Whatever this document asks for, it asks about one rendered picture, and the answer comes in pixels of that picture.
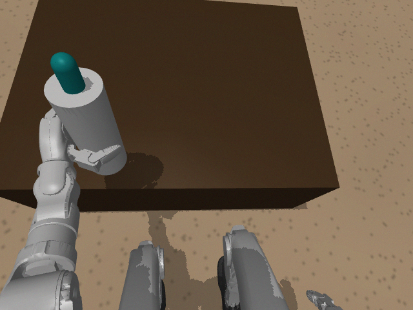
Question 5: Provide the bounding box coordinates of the left robot arm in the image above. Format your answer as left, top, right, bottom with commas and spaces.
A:
0, 160, 83, 310

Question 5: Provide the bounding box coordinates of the right robot hand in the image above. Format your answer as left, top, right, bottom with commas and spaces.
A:
307, 290, 342, 310

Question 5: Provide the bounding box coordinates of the right robot foot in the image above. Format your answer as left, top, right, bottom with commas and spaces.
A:
217, 256, 241, 310

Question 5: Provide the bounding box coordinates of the bottle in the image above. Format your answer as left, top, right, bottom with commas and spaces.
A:
44, 52, 127, 176

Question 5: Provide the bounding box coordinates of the left robot hand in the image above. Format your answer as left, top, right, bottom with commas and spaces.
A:
39, 108, 122, 172

